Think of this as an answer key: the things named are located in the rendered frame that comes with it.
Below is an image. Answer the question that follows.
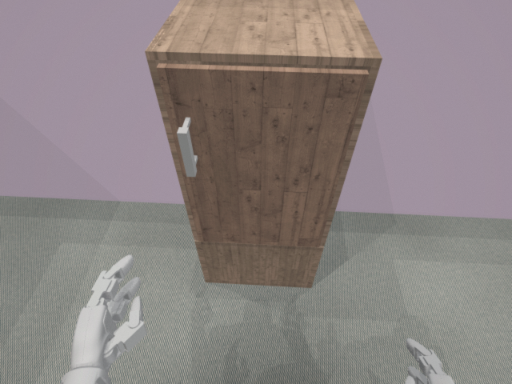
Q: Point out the robot right hand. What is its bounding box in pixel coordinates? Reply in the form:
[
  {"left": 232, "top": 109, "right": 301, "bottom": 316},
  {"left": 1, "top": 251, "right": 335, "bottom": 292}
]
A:
[{"left": 405, "top": 338, "right": 455, "bottom": 384}]

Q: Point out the robot left forearm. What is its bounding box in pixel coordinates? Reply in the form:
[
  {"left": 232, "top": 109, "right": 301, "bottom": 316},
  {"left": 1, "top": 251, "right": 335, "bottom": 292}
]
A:
[{"left": 60, "top": 366, "right": 111, "bottom": 384}]

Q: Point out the cupboard door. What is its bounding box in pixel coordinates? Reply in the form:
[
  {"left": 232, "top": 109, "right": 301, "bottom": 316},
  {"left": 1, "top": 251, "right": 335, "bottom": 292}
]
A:
[{"left": 156, "top": 63, "right": 369, "bottom": 247}]

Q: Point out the handle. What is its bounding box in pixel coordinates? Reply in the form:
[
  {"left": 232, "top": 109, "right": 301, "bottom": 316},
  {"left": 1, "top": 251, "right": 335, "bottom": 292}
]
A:
[{"left": 177, "top": 118, "right": 198, "bottom": 177}]

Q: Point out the robot left hand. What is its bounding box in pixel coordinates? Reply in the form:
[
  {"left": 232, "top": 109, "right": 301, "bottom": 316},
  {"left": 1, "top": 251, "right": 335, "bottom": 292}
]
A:
[{"left": 70, "top": 254, "right": 147, "bottom": 374}]

